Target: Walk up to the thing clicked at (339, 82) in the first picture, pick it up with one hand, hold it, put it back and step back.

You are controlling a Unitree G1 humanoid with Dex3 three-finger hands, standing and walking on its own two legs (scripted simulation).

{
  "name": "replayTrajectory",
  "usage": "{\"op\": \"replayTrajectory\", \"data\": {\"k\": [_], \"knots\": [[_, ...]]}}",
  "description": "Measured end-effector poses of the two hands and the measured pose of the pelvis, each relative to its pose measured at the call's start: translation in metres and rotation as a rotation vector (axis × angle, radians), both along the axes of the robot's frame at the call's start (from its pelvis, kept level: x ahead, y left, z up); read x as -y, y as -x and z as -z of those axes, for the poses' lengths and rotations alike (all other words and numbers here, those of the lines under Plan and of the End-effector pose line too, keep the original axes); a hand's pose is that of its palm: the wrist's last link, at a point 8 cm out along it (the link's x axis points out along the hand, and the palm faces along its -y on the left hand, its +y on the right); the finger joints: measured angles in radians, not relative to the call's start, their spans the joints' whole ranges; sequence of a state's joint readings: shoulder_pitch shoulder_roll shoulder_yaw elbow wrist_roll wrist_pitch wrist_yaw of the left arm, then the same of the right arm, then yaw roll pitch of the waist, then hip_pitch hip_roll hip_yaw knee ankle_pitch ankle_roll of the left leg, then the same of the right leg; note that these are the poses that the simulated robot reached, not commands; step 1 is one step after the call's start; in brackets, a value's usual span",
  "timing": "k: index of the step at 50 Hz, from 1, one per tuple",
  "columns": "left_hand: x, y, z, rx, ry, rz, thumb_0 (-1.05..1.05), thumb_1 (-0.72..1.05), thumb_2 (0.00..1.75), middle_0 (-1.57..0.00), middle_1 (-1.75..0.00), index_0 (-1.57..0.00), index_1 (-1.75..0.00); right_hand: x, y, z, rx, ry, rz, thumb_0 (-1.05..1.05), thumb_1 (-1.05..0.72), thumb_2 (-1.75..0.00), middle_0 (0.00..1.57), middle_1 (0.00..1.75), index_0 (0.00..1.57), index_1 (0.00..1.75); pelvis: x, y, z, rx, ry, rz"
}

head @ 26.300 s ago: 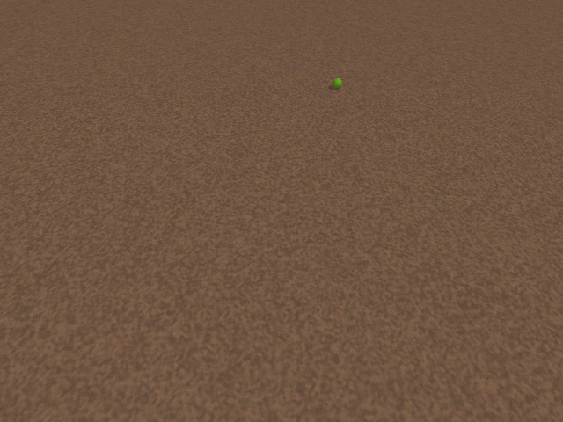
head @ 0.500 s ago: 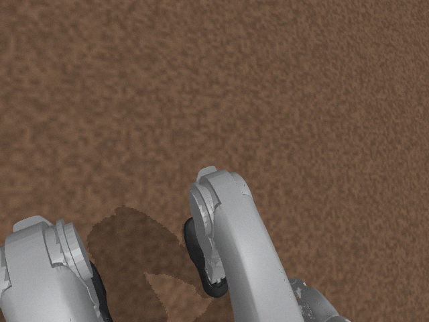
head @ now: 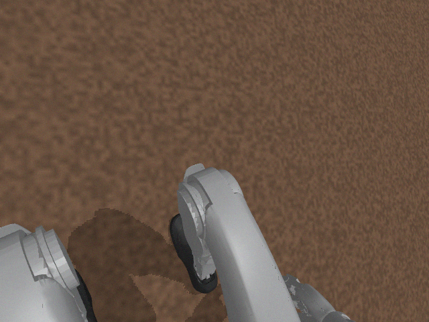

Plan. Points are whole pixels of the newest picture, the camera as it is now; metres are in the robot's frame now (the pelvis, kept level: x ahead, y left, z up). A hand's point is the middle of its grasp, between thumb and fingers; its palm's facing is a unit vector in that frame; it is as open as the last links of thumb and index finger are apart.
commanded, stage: rest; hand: left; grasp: from above
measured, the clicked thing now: out of the picture +0.48 +0.31 -0.25
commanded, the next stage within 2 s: open in 1.00 s
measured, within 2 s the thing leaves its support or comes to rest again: rests again in 1.26 s
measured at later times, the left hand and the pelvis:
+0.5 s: hand out of the picture +0.47 +0.30 -0.24, palm faces -0.44 -0.15 -0.89, open 8.7 cm; pelvis +0.00 +0.00 +0.00, yaw -1 degrees
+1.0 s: hand out of the picture +0.47 +0.31 -0.25, palm faces -0.43 -0.15 -0.89, open 8.7 cm; pelvis +0.00 +0.01 +0.00, yaw -2 degrees
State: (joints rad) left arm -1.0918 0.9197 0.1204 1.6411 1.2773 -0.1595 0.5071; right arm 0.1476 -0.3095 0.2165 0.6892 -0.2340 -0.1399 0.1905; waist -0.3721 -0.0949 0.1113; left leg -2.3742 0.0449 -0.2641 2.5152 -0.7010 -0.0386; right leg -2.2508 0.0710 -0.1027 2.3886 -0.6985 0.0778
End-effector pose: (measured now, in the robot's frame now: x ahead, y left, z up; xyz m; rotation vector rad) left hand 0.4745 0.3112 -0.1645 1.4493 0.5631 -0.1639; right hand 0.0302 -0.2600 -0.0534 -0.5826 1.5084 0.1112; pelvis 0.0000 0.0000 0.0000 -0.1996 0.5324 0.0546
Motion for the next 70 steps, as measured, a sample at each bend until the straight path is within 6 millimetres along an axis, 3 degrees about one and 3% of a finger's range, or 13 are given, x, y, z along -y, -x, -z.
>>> {"op": "replayTrajectory", "data": {"k": [15,33,57,70], "knots": [[0.004,-0.002,0.007,0.001,0.002,-0.01,-0.02,0.09,0.4,-0.76,-0.62,-0.85,-0.58,-0.009,-0.004,-0.001,0.024,-0.033,-0.033,0.0,-0.92,-0.9,0.2,0.3,0.2,0.3,-0.002,0.001,0.001,0.015,0.012,0.007],[0.005,-0.001,0.019,-0.001,0.011,-0.007,-0.02,0.09,0.42,-0.75,-0.62,-0.84,-0.59,-0.012,0.008,-0.009,-0.002,-0.029,-0.052,0.0,-0.92,-0.9,0.2,0.3,0.2,0.3,-0.004,0.003,0.002,0.037,0.027,0.016],[0.003,-0.002,0.024,0.002,0.008,-0.016,-0.02,0.1,0.43,-0.74,-0.63,-0.81,-0.61,-0.023,0.008,-0.014,0.005,-0.046,-0.087,0.0,-0.92,-0.9,0.2,0.3,0.2,0.3,-0.008,0.006,0.001,0.053,0.045,0.019],[0.002,-0.003,0.024,0.005,0.005,-0.014,-0.01,0.02,0.66,-0.54,-0.74,-0.58,-0.73,-0.024,0.009,-0.018,0.0,-0.048,-0.09,0.0,-0.91,-0.9,0.2,0.3,0.2,0.3,-0.008,0.006,-0.001,0.049,0.049,0.019]]}}
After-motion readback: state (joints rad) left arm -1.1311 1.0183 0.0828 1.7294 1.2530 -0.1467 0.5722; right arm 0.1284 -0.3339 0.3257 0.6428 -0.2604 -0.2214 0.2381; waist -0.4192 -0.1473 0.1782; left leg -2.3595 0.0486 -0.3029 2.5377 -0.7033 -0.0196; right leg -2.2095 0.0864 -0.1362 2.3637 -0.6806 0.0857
